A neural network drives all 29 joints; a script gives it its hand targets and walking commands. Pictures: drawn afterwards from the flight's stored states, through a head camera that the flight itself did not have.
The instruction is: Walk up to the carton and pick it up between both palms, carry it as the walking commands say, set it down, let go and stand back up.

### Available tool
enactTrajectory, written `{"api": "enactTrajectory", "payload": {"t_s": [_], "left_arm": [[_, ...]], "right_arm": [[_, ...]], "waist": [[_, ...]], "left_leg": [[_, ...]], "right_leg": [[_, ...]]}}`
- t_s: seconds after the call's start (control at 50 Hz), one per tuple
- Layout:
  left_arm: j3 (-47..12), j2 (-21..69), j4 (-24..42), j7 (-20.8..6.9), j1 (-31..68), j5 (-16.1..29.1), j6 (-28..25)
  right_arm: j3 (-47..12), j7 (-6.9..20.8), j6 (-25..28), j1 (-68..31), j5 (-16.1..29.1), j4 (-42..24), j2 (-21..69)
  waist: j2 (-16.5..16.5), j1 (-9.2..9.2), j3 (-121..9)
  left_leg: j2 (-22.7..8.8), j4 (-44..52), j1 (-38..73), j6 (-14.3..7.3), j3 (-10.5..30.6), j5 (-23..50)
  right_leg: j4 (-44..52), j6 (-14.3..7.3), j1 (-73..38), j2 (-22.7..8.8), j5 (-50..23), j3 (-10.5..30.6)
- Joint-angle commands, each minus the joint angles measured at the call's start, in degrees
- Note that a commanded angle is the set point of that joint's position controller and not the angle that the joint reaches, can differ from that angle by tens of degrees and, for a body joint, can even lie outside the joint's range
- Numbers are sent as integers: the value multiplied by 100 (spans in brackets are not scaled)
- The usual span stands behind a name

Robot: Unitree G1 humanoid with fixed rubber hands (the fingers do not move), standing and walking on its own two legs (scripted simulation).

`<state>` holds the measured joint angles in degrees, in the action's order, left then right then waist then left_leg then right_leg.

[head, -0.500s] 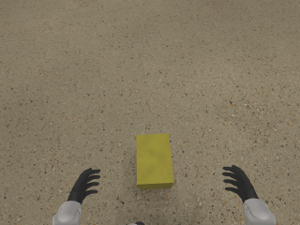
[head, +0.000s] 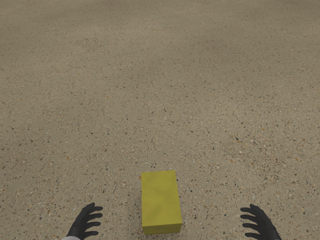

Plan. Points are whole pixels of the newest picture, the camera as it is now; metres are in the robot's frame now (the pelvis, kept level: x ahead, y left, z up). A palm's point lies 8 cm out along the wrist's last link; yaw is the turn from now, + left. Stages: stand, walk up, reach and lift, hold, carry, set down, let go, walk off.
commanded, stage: let go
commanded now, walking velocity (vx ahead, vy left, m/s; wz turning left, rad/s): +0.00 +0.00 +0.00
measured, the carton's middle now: (160, 201) +0.45 +0.04 -0.68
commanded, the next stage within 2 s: stand in 0.06 s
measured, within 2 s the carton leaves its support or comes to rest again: neither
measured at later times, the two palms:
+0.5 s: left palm out of the picture +0.14 +0.29 -0.10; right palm out of the picture +0.14 -0.28 -0.08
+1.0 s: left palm out of the picture +0.12 +0.30 -0.10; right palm out of the picture +0.11 -0.29 -0.09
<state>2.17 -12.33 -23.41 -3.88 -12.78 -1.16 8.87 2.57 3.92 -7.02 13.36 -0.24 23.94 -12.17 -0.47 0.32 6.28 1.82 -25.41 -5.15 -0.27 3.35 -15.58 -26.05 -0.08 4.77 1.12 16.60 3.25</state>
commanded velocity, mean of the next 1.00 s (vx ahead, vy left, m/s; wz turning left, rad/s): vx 0.00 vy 0.00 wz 0.00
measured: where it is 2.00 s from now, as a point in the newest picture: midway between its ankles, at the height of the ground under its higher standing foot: outside the picture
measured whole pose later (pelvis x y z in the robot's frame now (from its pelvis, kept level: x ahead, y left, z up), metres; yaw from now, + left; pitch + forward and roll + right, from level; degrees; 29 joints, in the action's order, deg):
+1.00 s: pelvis +0.01 +0.01 +0.00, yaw -1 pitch -2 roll +0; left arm 0.7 -20.5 -49.9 1.3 -9.4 -1.7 0.1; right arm 1.1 -1.4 0.0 9.0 -1.6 51.4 -20.2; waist -0.8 0.3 0.9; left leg 1.3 -24.2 -7.2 -0.5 2.2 -15.2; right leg -23.7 0.3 6.5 1.0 15.4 3.4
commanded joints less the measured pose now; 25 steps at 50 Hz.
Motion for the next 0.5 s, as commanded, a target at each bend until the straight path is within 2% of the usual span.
{"api": "enactTrajectory", "payload": {"t_s": [0.0, 0.04, 0.06, 0.1, 0.14, 0.2, 0.3, 0.48], "left_arm": [[219, -544, 608, 128, 180, 20, 104], [199, -521, 632, 194, 209, 53, 215], [327, -1275, -158, 434, 343, -30, -154], [292, -1177, -357, 495, 300, -102, -464], [257, -1080, -537, 480, 373, -130, -620], [236, -1139, -809, 441, 372, -123, -735], [215, -1314, -1162, 490, 358, -108, -831], [161, -1478, -1621, 535, 328, -84, -889]], "right_arm": [[135, -75, 183, -155, 74, -478, -608], [96, -124, 231, -127, 106, -399, -654], [201, -362, 318, -409, -247, 344, -1133], [214, -491, 413, -246, -266, 536, -1139], [204, -516, 515, -349, -272, 735, -1165], [199, -495, 618, -522, -225, 944, -1236], [204, -535, 685, -492, -215, 1285, -1361], [161, -569, 727, -476, -196, 1699, -1533]], "waist": [[11, -42, -632], [15, -28, -708], [-295, -191, -493], [-132, -40, -579], [73, -34, -561], [109, -72, -786], [131, -29, -973], [110, -7, -973]], "left_leg": [[204, 225, -62, 79, -326, 1469], [206, 185, -151, 80, -312, 1490], [-276, -19, -702, 216, -105, 1119], [-322, 69, -722, 155, 29, 401], [-381, 180, -855, 71, 160, 47], [-461, 140, -788, 27, 247, 590], [-511, 6, -470, 45, 251, 1503], [-576, 14, -264, 11, 286, 2060]], "right_leg": [[283, 195, 67, 139, -1598, -332], [234, 165, 104, 138, -1657, -326], [229, 237, 674, -210, -987, -84], [312, 155, 757, -278, -220, 180], [242, 80, 775, -259, -86, 209], [129, 42, 605, -285, -636, 209], [84, 16, 520, -366, -1336, 270], [95, 9, 334, -431, -1808, 296]]}}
